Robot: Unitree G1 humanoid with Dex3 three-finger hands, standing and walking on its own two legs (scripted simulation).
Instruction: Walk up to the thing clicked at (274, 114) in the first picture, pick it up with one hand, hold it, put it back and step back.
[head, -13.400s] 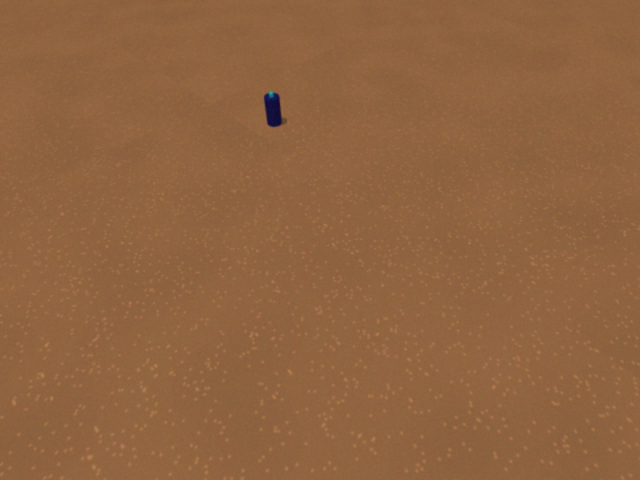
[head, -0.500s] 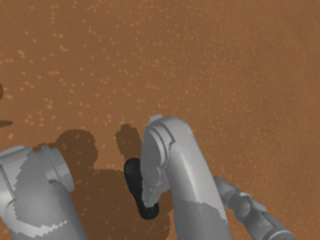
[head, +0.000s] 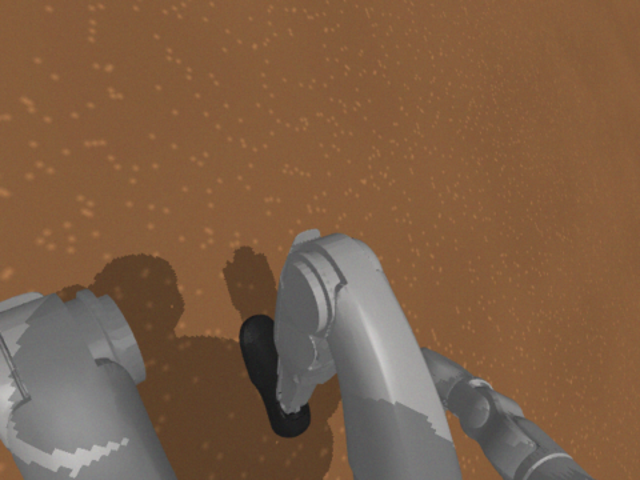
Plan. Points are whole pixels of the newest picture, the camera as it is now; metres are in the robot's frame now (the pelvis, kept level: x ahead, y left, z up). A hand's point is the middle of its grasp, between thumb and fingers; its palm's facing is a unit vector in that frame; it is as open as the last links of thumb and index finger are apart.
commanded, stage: close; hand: left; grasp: from the side
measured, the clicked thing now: out of the picture +0.48 +0.31 -0.19
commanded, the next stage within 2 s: settle in 0.18 s
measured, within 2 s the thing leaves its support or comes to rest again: leaves its support in 0.74 s
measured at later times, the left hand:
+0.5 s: hand out of the picture +0.47 +0.32 -0.16, palm faces +0.45 -0.89 -0.04, open 11.6 cm
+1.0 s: hand out of the picture +0.44 +0.34 -0.10, palm faces +0.42 -0.90 -0.07, open 11.7 cm
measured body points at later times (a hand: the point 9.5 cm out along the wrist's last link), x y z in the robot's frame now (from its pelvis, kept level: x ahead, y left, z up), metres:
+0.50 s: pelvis +0.00 +0.00 +0.01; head +0.25 +0.19 +0.32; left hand +0.44 +0.37 -0.16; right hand +0.16 -0.25 -0.03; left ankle +0.08 +0.13 -0.25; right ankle +0.14 -0.13 -0.25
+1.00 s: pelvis +0.01 +0.00 +0.03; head +0.23 +0.17 +0.38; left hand +0.41 +0.39 -0.09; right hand +0.15 -0.25 -0.04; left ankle +0.08 +0.13 -0.25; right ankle +0.14 -0.13 -0.25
